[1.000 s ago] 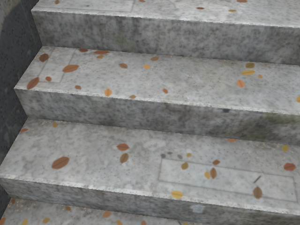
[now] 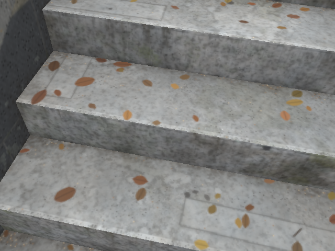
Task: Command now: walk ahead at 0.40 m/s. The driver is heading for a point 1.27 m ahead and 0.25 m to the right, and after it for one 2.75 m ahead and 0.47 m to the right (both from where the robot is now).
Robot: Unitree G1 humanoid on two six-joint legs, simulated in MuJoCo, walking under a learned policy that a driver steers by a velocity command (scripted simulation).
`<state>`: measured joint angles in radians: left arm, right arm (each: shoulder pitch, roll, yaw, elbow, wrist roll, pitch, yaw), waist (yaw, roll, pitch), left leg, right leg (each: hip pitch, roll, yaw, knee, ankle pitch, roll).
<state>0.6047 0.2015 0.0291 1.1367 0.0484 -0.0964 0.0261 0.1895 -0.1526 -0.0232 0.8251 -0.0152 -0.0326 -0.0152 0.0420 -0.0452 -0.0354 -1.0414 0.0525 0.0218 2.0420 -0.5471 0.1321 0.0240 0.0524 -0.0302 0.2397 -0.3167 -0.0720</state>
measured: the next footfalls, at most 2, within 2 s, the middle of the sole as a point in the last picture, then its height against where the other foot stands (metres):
left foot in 0.16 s outside the picture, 0.17 m higher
right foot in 0.70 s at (173, 204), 0.17 m higher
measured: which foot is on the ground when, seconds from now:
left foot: up 0.00-0.14, down 0.16-0.72, up 0.74-1.00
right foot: down 0.00-0.18, up 0.20-0.68, down 0.70-1.00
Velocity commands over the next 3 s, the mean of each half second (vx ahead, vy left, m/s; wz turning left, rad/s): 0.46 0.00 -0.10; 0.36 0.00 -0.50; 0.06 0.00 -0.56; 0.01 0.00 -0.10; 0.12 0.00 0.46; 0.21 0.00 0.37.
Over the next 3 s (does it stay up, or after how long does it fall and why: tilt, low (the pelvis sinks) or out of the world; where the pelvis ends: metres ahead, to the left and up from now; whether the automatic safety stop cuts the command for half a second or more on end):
stays up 0.96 -0.15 0.60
